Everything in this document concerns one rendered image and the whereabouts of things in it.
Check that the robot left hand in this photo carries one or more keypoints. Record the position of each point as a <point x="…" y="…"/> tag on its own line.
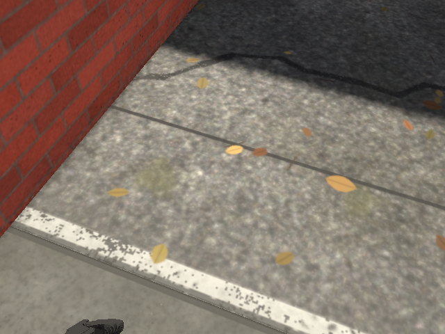
<point x="100" y="326"/>

